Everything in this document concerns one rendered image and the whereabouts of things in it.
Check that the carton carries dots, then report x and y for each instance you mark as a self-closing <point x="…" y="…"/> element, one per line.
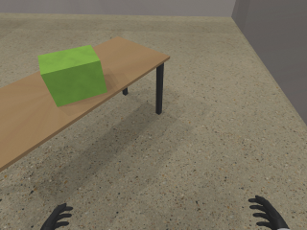
<point x="72" y="75"/>

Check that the table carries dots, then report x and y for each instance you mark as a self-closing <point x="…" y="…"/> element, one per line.
<point x="29" y="116"/>

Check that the robot left hand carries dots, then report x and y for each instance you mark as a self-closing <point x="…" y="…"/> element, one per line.
<point x="51" y="222"/>

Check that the robot right hand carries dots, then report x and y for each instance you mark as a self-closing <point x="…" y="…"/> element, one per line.
<point x="274" y="218"/>

